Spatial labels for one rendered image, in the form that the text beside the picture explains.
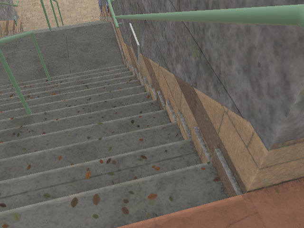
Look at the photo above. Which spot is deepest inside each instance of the stairs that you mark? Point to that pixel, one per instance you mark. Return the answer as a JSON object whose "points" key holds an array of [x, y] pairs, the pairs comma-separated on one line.
{"points": [[60, 27], [96, 152]]}

